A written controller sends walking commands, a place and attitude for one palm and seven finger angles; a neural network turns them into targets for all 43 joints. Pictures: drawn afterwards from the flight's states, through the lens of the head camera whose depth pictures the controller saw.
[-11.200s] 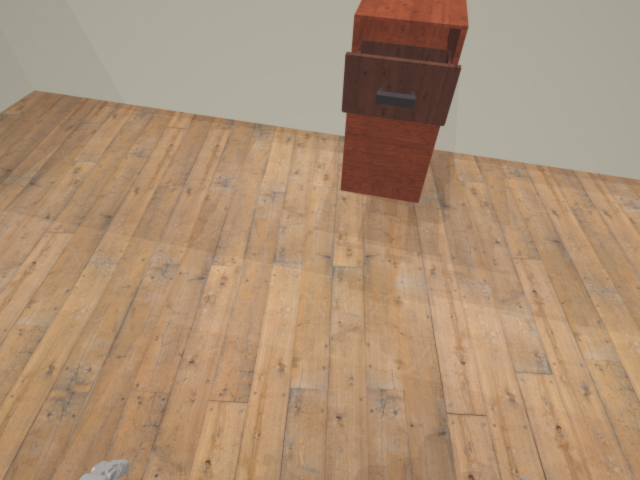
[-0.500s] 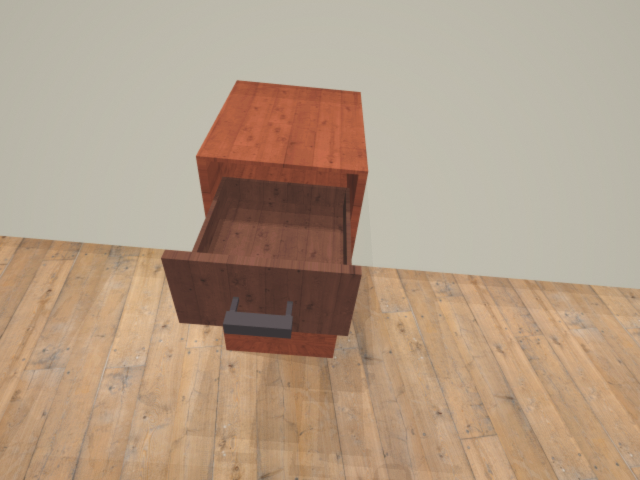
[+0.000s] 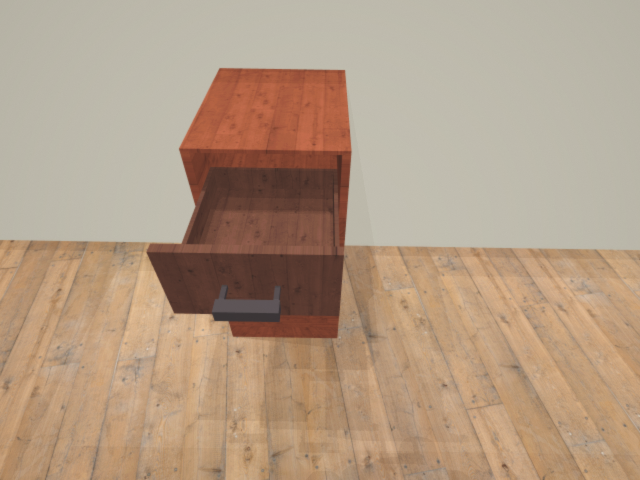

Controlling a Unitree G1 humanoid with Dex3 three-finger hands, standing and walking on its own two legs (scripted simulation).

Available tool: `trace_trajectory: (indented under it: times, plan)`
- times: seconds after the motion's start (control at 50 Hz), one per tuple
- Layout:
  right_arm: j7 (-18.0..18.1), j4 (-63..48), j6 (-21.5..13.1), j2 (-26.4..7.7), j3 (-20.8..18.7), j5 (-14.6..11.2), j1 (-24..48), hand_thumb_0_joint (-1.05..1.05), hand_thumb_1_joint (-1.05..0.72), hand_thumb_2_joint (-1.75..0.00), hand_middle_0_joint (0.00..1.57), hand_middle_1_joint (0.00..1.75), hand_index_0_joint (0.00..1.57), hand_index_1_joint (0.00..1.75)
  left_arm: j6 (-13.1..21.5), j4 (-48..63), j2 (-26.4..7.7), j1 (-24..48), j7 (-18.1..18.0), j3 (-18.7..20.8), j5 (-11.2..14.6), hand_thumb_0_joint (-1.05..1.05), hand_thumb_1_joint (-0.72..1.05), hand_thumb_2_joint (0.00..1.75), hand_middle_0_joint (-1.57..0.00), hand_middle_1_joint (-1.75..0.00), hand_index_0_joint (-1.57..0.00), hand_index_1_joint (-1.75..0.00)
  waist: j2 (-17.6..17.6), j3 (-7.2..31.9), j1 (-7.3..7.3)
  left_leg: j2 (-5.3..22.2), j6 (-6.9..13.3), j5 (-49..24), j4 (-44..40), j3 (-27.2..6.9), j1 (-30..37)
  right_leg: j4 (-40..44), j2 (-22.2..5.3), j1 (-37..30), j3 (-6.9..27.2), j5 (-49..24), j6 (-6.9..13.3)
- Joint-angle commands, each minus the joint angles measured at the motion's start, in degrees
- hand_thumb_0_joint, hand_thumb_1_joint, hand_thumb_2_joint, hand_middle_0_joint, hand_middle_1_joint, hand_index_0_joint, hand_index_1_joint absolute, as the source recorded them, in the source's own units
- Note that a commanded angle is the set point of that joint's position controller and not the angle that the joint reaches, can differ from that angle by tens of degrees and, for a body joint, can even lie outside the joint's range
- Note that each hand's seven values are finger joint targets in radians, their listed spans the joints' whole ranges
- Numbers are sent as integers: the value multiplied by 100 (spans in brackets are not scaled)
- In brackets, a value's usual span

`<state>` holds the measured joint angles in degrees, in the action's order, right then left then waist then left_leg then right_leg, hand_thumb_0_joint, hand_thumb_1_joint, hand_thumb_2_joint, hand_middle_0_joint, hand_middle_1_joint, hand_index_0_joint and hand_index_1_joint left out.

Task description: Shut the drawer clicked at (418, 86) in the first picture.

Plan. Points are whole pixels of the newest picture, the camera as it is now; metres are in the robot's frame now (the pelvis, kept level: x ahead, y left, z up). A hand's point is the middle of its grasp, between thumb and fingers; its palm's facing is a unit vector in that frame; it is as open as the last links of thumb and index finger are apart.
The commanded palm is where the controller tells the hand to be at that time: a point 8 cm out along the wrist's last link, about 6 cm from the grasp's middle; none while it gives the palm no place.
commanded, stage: shuffle to correct the standing spot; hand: left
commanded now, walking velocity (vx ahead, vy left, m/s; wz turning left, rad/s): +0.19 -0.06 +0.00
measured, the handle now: (249, 300) +0.44 +0.14 -0.09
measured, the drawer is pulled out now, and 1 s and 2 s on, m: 0.30 0.30 0.30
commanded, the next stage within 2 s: come to a stop and stand still in 0.60 s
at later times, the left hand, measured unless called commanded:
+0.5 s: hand out of the picture +0.13 +0.19 -0.16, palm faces +0.01 -0.97 -0.22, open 7.4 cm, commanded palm none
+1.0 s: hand out of the picture +0.17 +0.11 -0.18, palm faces +0.03 -0.99 -0.15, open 7.3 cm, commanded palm none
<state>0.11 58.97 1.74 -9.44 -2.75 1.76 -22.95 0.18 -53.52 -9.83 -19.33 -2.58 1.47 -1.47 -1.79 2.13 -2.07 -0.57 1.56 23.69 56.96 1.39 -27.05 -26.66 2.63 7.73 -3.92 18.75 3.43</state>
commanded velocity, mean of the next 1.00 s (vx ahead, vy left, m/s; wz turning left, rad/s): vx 0.06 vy -0.04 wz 0.00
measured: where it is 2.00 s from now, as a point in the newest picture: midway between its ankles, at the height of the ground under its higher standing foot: outside the picture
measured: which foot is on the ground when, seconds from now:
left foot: up 0.00-0.18, down 0.20-0.58, up 0.60-0.84, down 0.86-1.00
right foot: down 0.00-0.20, up 0.22-0.56, down 0.58-1.00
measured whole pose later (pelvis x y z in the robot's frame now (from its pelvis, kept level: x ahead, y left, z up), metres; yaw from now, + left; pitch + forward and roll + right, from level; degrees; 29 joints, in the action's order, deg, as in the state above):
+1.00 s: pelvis +0.17 -0.05 +0.00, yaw -2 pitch -2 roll +1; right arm 3.3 59.3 -0.5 -7.9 -0.1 0.0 -13.6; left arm -1.1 -60.9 -8.2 -16.5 -2.3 -0.5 -0.3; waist 3.2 -3.7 1.9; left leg -0.1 2.2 11.7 27.5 6.5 -13.8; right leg -30.3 0.0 9.8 -3.9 18.6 2.0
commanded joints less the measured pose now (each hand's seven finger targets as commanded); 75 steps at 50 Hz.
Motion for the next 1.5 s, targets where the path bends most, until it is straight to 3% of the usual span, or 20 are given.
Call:
trace_trajectory:
  times: [0.0, 0.08, 0.14, 0.16, 0.18, 0.2, 0.3, 0.5, 0.52, 0.56, 0.6, 0.76, 0.8, 0.86, 0.94, 1.12, 1.14, 1.22, 1.38, 1.48]
  plan:
    - [-38, -642, -200, -416, -146, -42, 474, 0, -90, -90, 20, 30, 20, 30, 297, 260, -711, -175, -63, 155, -48, 0, 90, 90, -20, -30, -20, -30, 412, -951, 73, 273, -12, -57, 532, -52, -1156, 1405, -1734, -79, 1763, -1017, 1172]
    - [-28, -726, -262, -275, -93, -79, 728, 0, -90, -90, 20, 30, 20, 30, 296, 22, -777, -469, -22, 155, -92, 0, 90, 90, -20, -30, -20, -30, 654, -795, 200, 248, 33, 144, -805, 197, -640, 1086, -1666, -331, 1672, -1748, 1099]
    - [32, -300, -379, -250, -27, -65, -207, 0, -90, -90, 20, 30, 20, 30, 238, -74, -797, -202, 86, 112, 8, 0, 90, 90, -20, -30, -20, -30, 415, -481, -253, -235, 172, -783, -2775, 655, 1764, -204, -999, 643, 864, -2491, 601]
    - [80, -105, -430, -506, -66, -62, -796, 0, -90, -90, 20, 30, 20, 30, 244, -39, -676, -179, 132, 83, 61, 0, 90, 90, -20, -30, -20, -30, -39, -205, -463, 181, 355, -937, -3216, 26, 2750, -1466, -699, 1205, 680, -2332, 400]
    - [103, -31, -451, -1129, -200, -10, -1112, 0, -90, -90, 20, 30, 20, 30, 235, 113, -320, -216, 208, 12, 95, 0, 90, 90, -20, -30, -20, -30, -1489, -163, -453, 1839, 882, -678, -3851, -2255, 3301, -2971, -64, 2615, 110, 464, 26]
    - [115, -187, -386, -1391, -220, -46, -1096, 0, -90, -90, 20, 30, 20, 30, 190, 242, -453, -71, 191, 11, 66, 0, 90, 90, -20, -30, -20, -30, -1353, -334, -428, 2418, 1417, 41, -4526, -3448, 2634, -4050, -24, 2953, 341, 1351, -18]
    - [87, -515, -476, -771, -62, -58, 661, 0, -90, -90, 20, 30, 20, 30, 8, 40, -441, -244, 316, 23, -40, 0, 90, 90, -20, -30, -20, -30, -833, -837, 421, 1555, 962, 815, -4906, -1672, 424, -4250, -614, 2384, 479, 76, -127]
    - [8, -331, -411, -743, -106, -24, 473, 0, -90, -90, 20, 30, 20, 30, 122, 9, -222, -284, 268, 26, -15, 0, 90, 90, -20, -30, -20, -30, 82, -540, 418, 1340, 721, -83, -3791, -717, 262, -773, -402, 444, -117, -318, -234]
    - [-9, -289, -405, -632, -72, -37, 445, 0, -90, -90, 20, 30, 20, 30, 172, -112, -313, -582, 241, 39, -21, 0, 90, 90, -20, -30, -20, -30, 459, -394, 520, 1040, 532, -81, -3244, -484, 200, -210, -360, -3, 13, -429, -208]
    - [-16, -427, -426, -15, 46, -88, 209, 0, -90, -90, 20, 30, 20, 30, 261, -268, -979, -1007, 137, 148, -33, 0, 90, 90, -20, -30, -20, -30, 2412, -250, 536, -117, 58, 622, -891, 634, -928, 1144, -1932, -829, 2484, -265, 568]
    - [-30, -471, -396, -186, -21, -74, 379, 0, -90, -90, 20, 30, 20, 30, 242, -164, -1141, -764, 116, 205, -17, 0, 90, 90, -20, -30, -20, -30, 1159, -104, 428, 179, 62, 849, 806, 263, -1033, 1555, -2303, -415, 2727, 191, 1239]
    - [50, -64, -329, 284, 199, -148, 101, 0, -90, -90, 20, 30, 20, 30, 299, -171, -457, 82, 28, -17, -26, 0, 90, 90, -20, -30, -20, -30, 357, -293, -6, 292, -190, -387, -1710, 368, 939, 513, -1464, 564, 589, -4085, 806]
    - [99, 156, -379, 266, 260, -159, -263, 0, -90, -90, 20, 30, 20, 30, 286, -282, -431, 135, 45, -53, 108, 0, 90, 90, -20, -30, -20, -30, 126, -168, -75, 128, -231, -1986, -3296, 335, 1855, -132, -1139, 503, 436, -4361, 449]
    - [238, -92, -395, -473, 181, -152, 136, 0, -90, -90, 20, 30, 20, 30, 150, -397, -143, -348, 6, -109, 200, 0, 90, 90, -20, -30, -20, -30, -528, 176, 361, 1479, 303, -5857, -3314, -610, 2222, -268, -708, 369, 448, -1348, -56]
    - [322, -163, -298, -391, 197, -210, 703, 0, -90, -90, 20, 30, 20, 30, -84, -543, -297, -324, -7, -104, 140, 0, 90, 90, -20, -30, -20, -30, -908, -401, 427, 1431, 568, -5174, -3645, -712, 1817, -236, -758, 403, 443, -328, -257]
    - [150, -243, -99, -384, 91, -185, 687, 0, -90, -90, 20, 30, 20, 30, 8, -293, -486, -20, 26, -106, 81, 0, 90, 90, -20, -30, -20, -30, 499, -193, 165, 769, 6, -1303, -3430, -328, 1761, 740, -1177, 721, 1015, -1164, 79]
    - [145, -639, -190, -834, -15, -159, 1084, 0, -90, -90, 20, 30, 20, 30, 103, -229, -628, -319, -193, -44, -24, 0, 90, 90, -20, -30, -20, -30, 319, -158, 257, 713, -130, -1538, -2306, -45, 1540, 617, -1403, 544, 1367, -3700, -316]
    - [3, -800, -37, -379, 64, -81, 736, 0, -90, -90, 20, 30, 20, 30, 163, 295, -952, 273, -119, 60, -16, 0, 90, 90, -20, -30, -20, -30, 683, -204, 25, 244, -123, -323, -1650, 73, 965, 784, -1747, 920, 1450, -1105, 609]
    - [8, -636, -153, -632, 129, -11, 595, 0, -90, -90, 20, 30, 20, 30, -53, 334, -736, 213, -1, 5, 28, 0, 90, 90, -20, -30, -20, -30, -416, -1219, 219, 709, 182, 197, -3706, -756, 440, 253, -693, 1342, 675, 930, -32]
    - [21, -604, -193, -730, 143, -11, 595, 0, -90, -90, 20, 30, 20, 30, -26, 256, -703, -2, 56, 7, 25, 0, 90, 90, -20, -30, -20, -30, -9, -854, 346, 712, 200, 734, -4045, -808, 114, 217, -647, 677, 605, 728, -65]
